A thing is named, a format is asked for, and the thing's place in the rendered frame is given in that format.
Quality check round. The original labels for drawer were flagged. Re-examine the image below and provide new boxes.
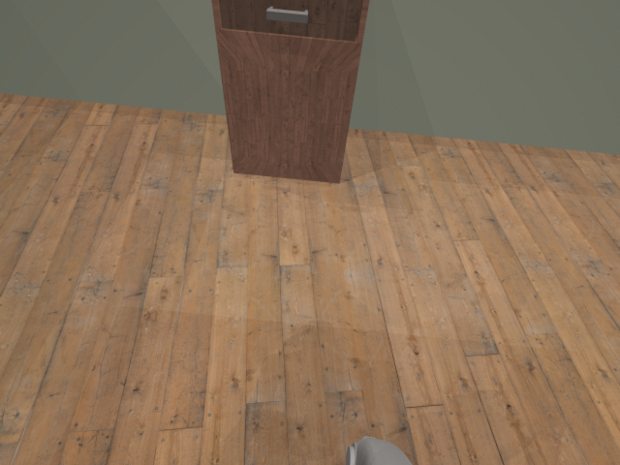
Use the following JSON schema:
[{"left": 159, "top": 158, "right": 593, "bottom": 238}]
[{"left": 219, "top": 0, "right": 361, "bottom": 42}]

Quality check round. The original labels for handle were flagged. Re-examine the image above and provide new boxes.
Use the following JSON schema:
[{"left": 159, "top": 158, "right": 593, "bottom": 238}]
[{"left": 266, "top": 7, "right": 308, "bottom": 23}]

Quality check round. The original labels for right robot thigh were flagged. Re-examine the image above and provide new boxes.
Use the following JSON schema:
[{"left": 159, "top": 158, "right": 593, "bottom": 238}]
[{"left": 346, "top": 439, "right": 413, "bottom": 465}]

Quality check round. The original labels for cabinet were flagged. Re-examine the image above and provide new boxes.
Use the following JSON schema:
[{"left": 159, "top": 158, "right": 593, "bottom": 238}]
[{"left": 211, "top": 0, "right": 369, "bottom": 184}]

